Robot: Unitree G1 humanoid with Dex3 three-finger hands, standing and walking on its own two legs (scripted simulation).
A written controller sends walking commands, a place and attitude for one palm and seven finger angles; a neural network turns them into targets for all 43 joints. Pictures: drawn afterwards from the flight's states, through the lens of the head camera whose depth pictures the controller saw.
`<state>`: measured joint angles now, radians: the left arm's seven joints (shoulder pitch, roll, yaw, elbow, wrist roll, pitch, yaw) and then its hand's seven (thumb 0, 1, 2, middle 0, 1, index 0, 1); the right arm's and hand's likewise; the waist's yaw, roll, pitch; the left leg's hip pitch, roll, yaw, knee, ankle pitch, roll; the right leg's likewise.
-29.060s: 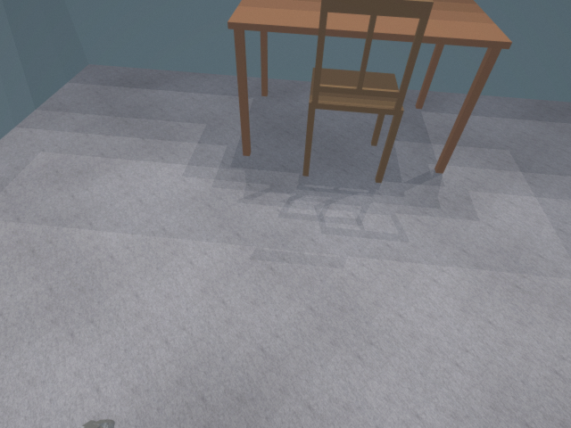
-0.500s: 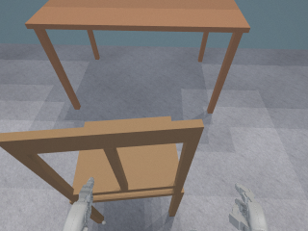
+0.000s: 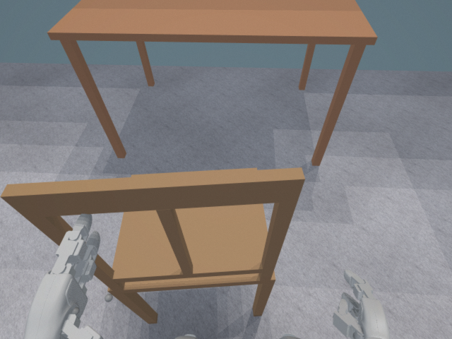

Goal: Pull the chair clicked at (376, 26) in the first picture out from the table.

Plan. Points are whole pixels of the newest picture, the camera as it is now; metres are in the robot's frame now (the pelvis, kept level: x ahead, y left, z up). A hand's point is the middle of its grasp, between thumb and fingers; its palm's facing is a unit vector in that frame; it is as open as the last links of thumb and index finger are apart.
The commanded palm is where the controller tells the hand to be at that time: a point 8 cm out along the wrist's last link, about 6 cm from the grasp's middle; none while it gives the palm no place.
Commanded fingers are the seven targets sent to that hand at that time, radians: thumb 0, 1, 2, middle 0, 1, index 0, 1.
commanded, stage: draw the hand back to the body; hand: left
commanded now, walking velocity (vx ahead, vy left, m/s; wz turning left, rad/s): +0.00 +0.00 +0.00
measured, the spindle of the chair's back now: (178, 244) +0.30 +0.12 -0.03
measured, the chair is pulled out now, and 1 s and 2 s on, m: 0.67 0.67 0.67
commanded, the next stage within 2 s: step back with the hand held close in 1.10 s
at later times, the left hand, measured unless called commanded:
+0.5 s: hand (52, 282) +0.18 +0.23 +0.13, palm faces +0.26 -0.83 -0.49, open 11.0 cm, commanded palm +0.16 +0.28 +0.20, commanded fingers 0.00 0.54 0.73 -0.15 -0.22 -0.15 -0.22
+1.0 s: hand (25, 228) +0.21 +0.24 +0.20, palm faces +0.41 -0.79 -0.45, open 7.5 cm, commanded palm +0.17 +0.29 +0.24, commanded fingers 0.00 0.90 0.90 -0.20 -0.30 -0.20 -0.30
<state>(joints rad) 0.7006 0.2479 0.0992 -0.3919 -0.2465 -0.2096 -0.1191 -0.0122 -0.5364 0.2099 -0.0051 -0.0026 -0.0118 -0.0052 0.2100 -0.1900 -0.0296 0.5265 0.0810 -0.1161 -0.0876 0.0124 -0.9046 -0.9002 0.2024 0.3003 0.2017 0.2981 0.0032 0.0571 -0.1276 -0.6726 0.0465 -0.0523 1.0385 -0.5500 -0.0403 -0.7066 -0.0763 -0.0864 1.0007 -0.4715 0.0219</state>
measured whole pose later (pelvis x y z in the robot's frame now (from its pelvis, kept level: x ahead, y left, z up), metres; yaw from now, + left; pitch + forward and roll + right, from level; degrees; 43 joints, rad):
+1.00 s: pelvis +0.02 -0.02 +0.06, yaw +0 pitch -3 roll +0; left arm 0.52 0.34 0.31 -0.39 -0.06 -0.03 0.13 0.02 0.87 0.89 -0.21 -0.30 -0.21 -0.30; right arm 0.18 -0.26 -0.03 0.65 0.04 -0.11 -0.09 0.01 -0.91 -0.90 0.20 0.30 0.20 0.30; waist 0.05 0.09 0.03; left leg -0.10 0.07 -0.03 0.49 -0.34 -0.06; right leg -0.16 -0.04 -0.10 0.51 -0.29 0.00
